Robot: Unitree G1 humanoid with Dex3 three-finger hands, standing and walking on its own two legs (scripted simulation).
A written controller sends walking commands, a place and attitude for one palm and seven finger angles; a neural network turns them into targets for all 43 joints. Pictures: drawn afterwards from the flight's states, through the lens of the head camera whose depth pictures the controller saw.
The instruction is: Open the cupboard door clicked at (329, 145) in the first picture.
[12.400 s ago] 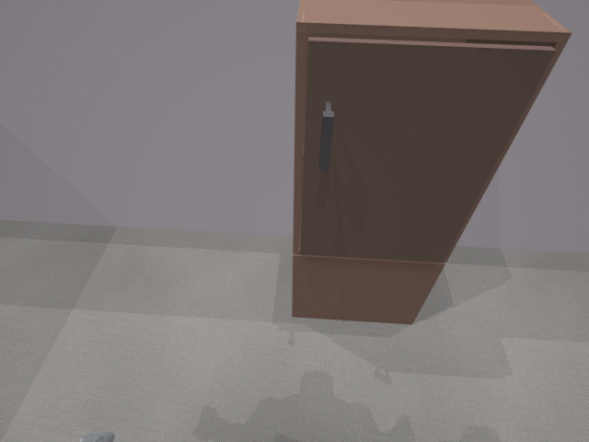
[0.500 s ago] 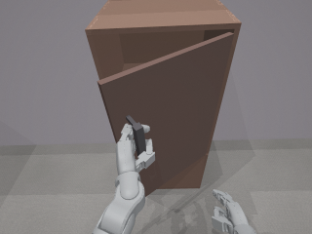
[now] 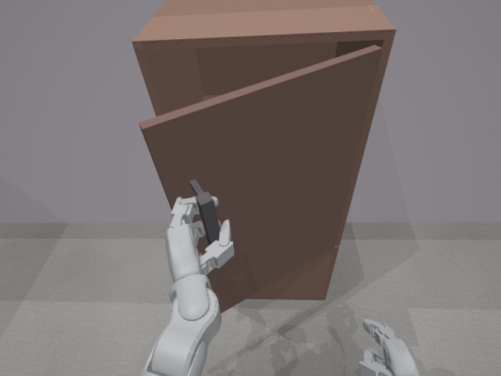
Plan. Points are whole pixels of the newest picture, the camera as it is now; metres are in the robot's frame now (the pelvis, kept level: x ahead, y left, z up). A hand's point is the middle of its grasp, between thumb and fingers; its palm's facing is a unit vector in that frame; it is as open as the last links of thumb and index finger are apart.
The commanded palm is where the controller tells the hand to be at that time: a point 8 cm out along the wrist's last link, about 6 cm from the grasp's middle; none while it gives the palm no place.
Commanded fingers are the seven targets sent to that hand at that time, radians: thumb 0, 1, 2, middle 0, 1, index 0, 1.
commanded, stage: open thumb and fingers to let go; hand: left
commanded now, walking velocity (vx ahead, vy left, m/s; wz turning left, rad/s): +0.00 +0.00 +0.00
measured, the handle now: (205, 216) +0.34 +0.09 +0.10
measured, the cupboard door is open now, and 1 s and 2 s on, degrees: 33 34 35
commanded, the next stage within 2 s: slide the hand sideways off the handle in 0.62 s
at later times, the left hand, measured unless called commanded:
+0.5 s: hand (219, 246) +0.29 +0.06 +0.10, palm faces +0.29 -0.96 -0.04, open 14.5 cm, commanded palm +0.24 +0.08 +0.10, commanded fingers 0.00 -0.50 0.30 -0.18 -0.50 -0.18 -0.50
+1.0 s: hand (222, 271) +0.25 +0.05 +0.10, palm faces -0.12 -0.99 +0.02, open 16.4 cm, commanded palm +0.23 +0.09 +0.10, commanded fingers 0.00 -0.50 0.30 -0.15 -0.30 -0.15 -0.30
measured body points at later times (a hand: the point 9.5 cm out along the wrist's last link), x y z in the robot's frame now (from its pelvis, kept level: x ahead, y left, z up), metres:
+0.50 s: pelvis -0.02 +0.02 +0.00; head -0.03 +0.00 +0.45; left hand +0.27 +0.11 +0.10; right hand +0.16 -0.18 -0.10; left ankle +0.02 +0.19 -0.71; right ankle -0.07 -0.06 -0.71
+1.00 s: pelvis -0.04 +0.06 -0.01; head -0.05 +0.04 +0.44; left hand +0.25 +0.11 +0.10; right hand +0.11 -0.16 -0.10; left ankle +0.02 +0.19 -0.71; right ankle -0.07 -0.06 -0.71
